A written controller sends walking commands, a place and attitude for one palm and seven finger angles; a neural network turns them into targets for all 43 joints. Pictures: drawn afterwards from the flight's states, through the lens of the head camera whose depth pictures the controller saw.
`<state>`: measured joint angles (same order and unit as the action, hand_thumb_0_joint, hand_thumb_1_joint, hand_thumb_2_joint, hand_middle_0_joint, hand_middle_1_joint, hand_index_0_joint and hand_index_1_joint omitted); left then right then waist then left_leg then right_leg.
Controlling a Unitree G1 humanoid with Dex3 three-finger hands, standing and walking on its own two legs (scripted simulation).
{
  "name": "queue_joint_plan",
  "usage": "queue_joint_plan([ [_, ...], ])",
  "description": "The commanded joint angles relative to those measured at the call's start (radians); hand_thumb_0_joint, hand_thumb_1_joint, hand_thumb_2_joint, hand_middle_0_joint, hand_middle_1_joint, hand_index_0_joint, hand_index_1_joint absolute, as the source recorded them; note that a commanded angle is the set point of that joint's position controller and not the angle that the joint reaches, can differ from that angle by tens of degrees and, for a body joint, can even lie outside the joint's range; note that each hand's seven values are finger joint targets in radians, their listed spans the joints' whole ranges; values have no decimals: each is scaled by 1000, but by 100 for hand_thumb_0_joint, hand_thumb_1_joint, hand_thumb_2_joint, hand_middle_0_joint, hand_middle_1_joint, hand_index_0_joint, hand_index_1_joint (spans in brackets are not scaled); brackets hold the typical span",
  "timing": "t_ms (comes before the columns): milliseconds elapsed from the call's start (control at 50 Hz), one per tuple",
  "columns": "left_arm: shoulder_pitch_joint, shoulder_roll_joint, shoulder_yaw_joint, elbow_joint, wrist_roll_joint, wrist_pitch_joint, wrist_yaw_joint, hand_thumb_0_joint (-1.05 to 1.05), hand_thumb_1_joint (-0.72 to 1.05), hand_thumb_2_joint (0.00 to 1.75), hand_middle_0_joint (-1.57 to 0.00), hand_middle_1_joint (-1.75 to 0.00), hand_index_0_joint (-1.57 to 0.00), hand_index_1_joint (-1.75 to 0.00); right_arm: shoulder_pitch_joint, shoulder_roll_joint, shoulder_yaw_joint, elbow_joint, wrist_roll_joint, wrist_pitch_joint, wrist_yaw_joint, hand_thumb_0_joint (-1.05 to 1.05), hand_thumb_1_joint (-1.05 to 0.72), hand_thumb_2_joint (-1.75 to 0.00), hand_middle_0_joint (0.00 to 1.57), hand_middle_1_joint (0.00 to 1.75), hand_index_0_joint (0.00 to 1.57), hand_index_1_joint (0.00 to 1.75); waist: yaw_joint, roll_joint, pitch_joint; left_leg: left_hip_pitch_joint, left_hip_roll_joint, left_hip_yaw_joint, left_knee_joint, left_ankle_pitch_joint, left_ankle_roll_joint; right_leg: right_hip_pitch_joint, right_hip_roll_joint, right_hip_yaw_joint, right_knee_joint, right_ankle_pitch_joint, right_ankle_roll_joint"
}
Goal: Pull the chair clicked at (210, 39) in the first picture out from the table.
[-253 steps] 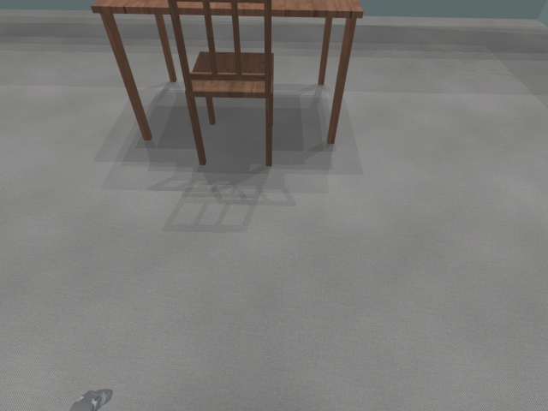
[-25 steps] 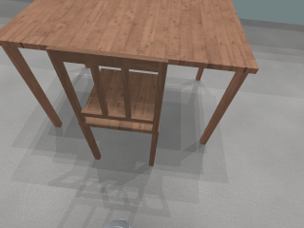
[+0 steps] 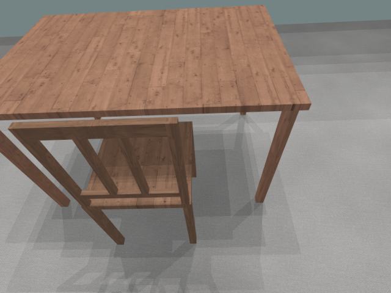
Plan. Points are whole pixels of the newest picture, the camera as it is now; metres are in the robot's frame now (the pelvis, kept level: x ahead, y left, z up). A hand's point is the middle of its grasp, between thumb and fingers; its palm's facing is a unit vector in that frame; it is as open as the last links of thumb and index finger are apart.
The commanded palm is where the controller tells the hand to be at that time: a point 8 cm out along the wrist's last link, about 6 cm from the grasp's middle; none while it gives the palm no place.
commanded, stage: come to a stop and stand still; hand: left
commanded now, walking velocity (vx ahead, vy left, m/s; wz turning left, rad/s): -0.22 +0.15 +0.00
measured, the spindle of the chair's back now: (99, 168) +0.46 +0.31 -0.09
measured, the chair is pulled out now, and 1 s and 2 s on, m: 0.00 0.00 0.00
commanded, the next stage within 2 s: look again from close up in 1.18 s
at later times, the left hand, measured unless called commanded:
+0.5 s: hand out of the picture -0.03 +0.28 -0.17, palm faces +0.03 -0.97 -0.22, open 7.4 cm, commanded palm none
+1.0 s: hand out of the picture -0.02 +0.23 -0.18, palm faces -0.01 -0.99 -0.16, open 7.3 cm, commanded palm none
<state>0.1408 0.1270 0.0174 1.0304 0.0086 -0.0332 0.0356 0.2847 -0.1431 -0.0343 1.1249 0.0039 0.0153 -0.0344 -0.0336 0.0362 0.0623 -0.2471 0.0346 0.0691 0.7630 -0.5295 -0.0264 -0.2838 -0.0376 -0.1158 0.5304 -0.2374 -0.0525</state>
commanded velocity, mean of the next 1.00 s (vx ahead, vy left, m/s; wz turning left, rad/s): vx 0.03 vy -0.07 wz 0.00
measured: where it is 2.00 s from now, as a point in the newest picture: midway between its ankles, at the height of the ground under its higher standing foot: outside the picture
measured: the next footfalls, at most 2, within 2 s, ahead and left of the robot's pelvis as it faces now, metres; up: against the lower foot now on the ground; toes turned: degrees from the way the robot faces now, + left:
left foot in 0.28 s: +0.00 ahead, +0.16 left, +0.00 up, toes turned +2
right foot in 0.68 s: -0.01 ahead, -0.05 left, +0.00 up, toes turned -3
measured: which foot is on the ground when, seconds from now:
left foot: up 0.00-0.26, down 0.28-1.00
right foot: down 0.00-0.32, up 0.34-0.66, down 0.68-1.00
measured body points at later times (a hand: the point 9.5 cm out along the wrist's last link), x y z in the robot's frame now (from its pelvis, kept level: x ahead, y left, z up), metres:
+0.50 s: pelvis -0.04 +0.08 +0.00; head -0.07 +0.08 +0.45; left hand -0.03 +0.33 -0.16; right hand +0.02 -0.17 -0.14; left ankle -0.03 +0.16 -0.74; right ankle -0.04 -0.04 -0.70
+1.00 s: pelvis -0.04 +0.06 +0.00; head -0.05 +0.08 +0.45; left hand -0.02 +0.28 -0.16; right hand -0.07 -0.16 -0.15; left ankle -0.03 +0.15 -0.74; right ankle -0.05 -0.04 -0.74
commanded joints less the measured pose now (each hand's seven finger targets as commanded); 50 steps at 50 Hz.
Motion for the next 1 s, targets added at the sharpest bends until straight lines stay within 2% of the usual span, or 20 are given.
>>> queue_joint_plan([
  [0,113,207,54,-12,12,17,20,0,90,90,-20,-30,-20,-30,43,-57,-17,-47,-3,16,-3,0,-90,-90,20,30,20,30,52,-130,-129,-112,0,-56,127,2,-16,222,-306,232,-125,928,-155],
  [100,74,220,69,-41,21,39,20,0,90,90,-20,-30,-20,-30,17,-61,-29,-83,-9,28,6,0,-90,-90,20,30,20,30,53,-179,-119,-101,-8,-54,106,50,-22,151,-286,210,-157,690,-153],
  [180,42,210,67,-48,22,47,14,0,90,90,-20,-30,-20,-30,55,-55,-23,-84,-9,14,9,0,-90,-90,20,30,20,30,24,-232,-122,20,-9,-28,-141,180,-11,76,-224,189,-157,359,-98],
  [200,76,245,51,-67,18,35,52,0,90,90,-20,-30,-20,-30,65,-145,-40,-160,-2,-7,13,0,-90,-90,20,30,20,30,-25,-94,-283,30,-19,24,-199,193,-18,224,-243,252,-11,648,-64],
  [220,62,231,43,-77,5,39,49,0,90,90,-20,-30,-20,-30,19,-116,-24,-178,-2,-13,15,0,-90,-90,20,30,20,30,-10,-40,-234,43,7,14,-278,288,-8,195,-210,157,35,529,-46],
  [260,118,149,25,-85,5,56,24,0,90,90,-20,-30,-20,-30,6,-186,-29,-204,-28,-26,7,0,-90,-90,20,30,20,30,22,171,-163,-17,163,-200,-394,386,64,48,-60,65,63,-4,27],
  [280,138,129,21,-84,9,62,12,0,90,90,-20,-30,-20,-30,-28,-220,-30,-219,-39,-16,4,0,-90,-90,20,30,20,30,40,140,-84,-87,218,-230,-445,294,104,25,-24,46,61,-63,32],
  [320,131,129,21,-87,27,84,-10,0,90,90,-20,-30,-20,-30,-65,-238,-31,-244,-45,-10,4,0,-90,-90,20,30,20,30,32,164,61,-220,219,-291,-565,-22,124,-24,12,34,184,-124,28],
  [340,138,139,25,-96,35,90,-18,0,90,90,-20,-30,-20,-30,-55,-244,-34,-257,-46,-10,2,0,-90,-90,20,30,20,30,23,120,121,-238,241,-330,-603,-88,145,-99,25,52,292,-155,27],
  [400,175,147,39,-121,35,82,-38,0,90,90,-20,-30,-20,-30,-30,-259,-32,-251,-45,-15,1,0,-90,-90,20,30,20,30,37,23,135,-163,258,-319,-591,-70,180,-249,9,121,443,-126,28],
  [460,172,147,38,-143,29,73,-51,0,90,90,-20,-30,-20,-30,5,-241,-27,-246,-47,-31,-5,0,-90,-90,20,30,20,30,25,50,84,-59,266,-306,-574,43,194,-263,-10,126,354,-119,29],
  [540,169,126,30,-154,26,67,-58,0,90,90,-20,-30,-20,-30,45,-256,-33,-234,-48,-34,-11,0,-90,-90,20,30,20,30,-2,54,-38,45,268,-292,-517,190,209,-166,9,100,168,-180,24],
  [620,261,113,26,-122,24,52,-48,0,90,90,-20,-30,-20,-30,23,-228,-26,-221,-35,-24,-3,0,-90,-90,20,30,20,30,40,-24,-84,-81,188,-206,-417,110,147,91,34,91,-113,-34,13],
  [680,270,186,27,-110,20,37,-26,0,90,90,-20,-30,-20,-30,15,-129,7,-223,-27,-25,11,0,-90,-90,20,30,20,30,31,-217,-48,-207,-29,13,-157,75,57,106,-188,412,-299,-303,-102],
  [700,230,192,25,-112,15,30,-19,0,90,90,-20,-30,-20,-30,30,-121,10,-204,-27,-24,13,0,-90,-90,20,30,20,30,19,-216,-50,-149,-25,1,-95,90,54,33,-212,425,-338,-355,-128],
  [780,165,151,12,-99,5,19,-14,0,90,90,-20,-30,-20,-30,105,-92,26,-131,-23,-29,15,0,-90,-90,20,30,20,30,-16,-120,5,10,-4,-49,-277,262,54,-54,-113,267,-236,-156,-73],
  [820,208,121,1,-78,1,13,-16,0,90,90,-20,-30,-20,-30,100,-112,29,-114,-23,-49,11,0,-90,-90,20,30,20,30,17,16,15,2,68,-144,-374,375,73,-12,-30,182,-134,-25,-22],
  [880,234,113,-5,-43,4,23,-15,0,90,90,-20,-30,-20,-30,55,-135,31,-105,-23,-47,6,0,-90,-90,20,30,20,30,49,121,80,-129,104,-196,-479,198,86,72,-12,149,-111,-21,-3],
  [920,249,112,-10,-25,5,19,-15,0,90,90,-20,-30,-20,-30,57,-127,34,-97,-18,-50,4,0,-90,-90,20,30,20,30,57,89,89,-137,98,-188,-483,225,87,104,-18,144,-123,31,1],
  [980,255,108,-15,-4,-1,9,-11,0,90,90,-20,-30,-20,-30,75,-119,38,-79,-15,-57,2,0,-90,-90,20,30,20,30,47,5,-16,-36,78,-145,-424,369,80,139,-44,165,-138,118,2],
])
